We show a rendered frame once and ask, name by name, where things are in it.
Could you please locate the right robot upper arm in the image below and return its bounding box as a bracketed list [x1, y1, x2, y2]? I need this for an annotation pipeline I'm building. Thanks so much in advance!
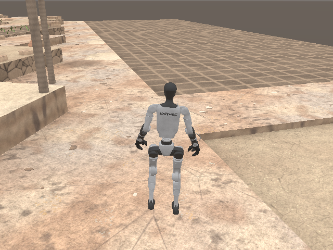
[180, 106, 193, 134]

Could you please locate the robot left hand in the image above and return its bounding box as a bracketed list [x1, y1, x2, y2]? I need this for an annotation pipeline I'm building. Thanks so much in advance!
[135, 140, 147, 150]

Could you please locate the left robot upper arm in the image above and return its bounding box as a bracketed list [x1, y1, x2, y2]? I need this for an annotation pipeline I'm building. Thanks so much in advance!
[142, 104, 158, 132]

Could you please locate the robot left forearm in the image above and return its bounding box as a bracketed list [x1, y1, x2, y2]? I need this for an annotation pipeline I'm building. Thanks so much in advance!
[137, 124, 147, 142]

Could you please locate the humanoid robot head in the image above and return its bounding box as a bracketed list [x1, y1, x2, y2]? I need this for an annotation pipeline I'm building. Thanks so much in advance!
[160, 82, 178, 108]

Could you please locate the robot right forearm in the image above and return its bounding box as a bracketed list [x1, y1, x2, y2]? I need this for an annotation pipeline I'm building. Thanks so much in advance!
[188, 127, 198, 147]

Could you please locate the robot right hand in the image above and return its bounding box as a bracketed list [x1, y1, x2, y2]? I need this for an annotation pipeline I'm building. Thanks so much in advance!
[188, 145, 200, 156]

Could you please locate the right robot shin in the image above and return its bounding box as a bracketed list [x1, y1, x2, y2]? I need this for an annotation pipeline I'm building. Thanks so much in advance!
[173, 173, 181, 207]

